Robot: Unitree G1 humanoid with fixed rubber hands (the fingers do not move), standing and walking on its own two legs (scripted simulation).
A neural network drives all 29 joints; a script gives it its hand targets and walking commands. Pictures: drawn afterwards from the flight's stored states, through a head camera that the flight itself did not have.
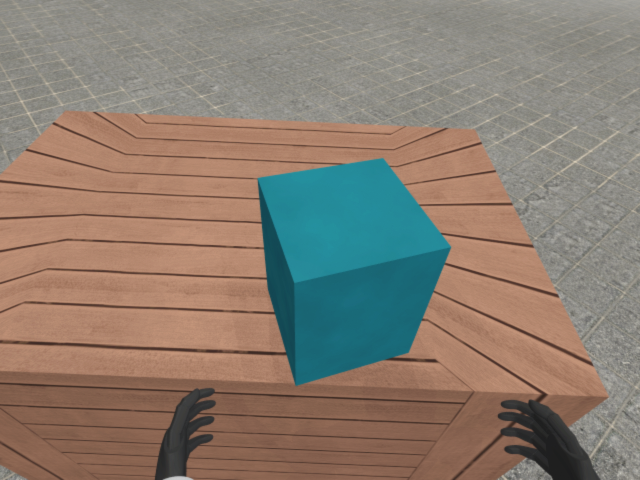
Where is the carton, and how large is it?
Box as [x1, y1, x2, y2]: [257, 158, 450, 385]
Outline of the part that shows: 383,158 257,178 267,285 296,385 408,352 449,251 450,246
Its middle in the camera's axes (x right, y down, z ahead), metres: +0.03 +0.05 +0.58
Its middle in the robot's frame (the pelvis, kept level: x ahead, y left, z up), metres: +0.41 -0.01 +0.03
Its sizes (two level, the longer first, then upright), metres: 0.189 0.188 0.246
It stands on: a pedestal, 0.69 m high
